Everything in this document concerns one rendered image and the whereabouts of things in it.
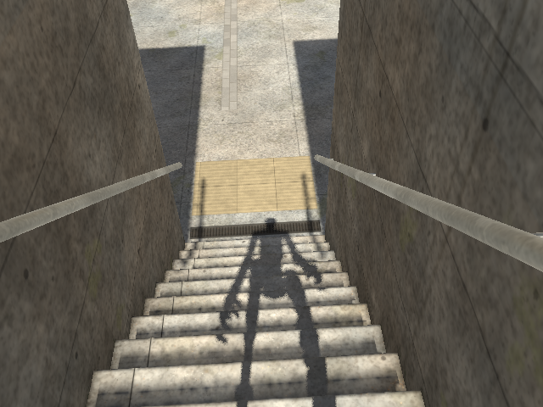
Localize stairs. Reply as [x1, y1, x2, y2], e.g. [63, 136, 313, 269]
[87, 235, 425, 407]

